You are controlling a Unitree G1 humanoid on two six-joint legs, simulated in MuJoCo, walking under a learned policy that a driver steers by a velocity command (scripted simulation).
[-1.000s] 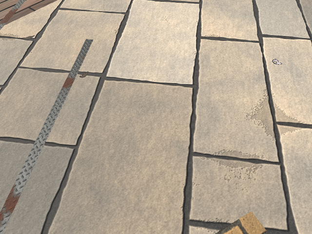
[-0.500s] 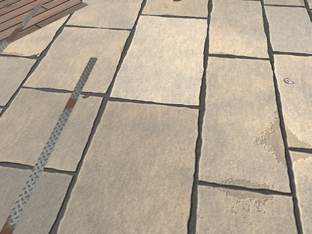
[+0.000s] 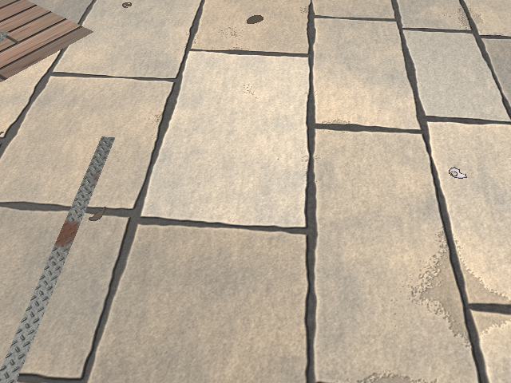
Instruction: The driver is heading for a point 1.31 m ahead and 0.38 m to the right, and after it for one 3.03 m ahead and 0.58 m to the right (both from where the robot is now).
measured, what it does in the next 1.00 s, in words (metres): walks ahead: right foot, then left foot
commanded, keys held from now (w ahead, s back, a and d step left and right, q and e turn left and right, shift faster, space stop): w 0.88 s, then w+e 0.12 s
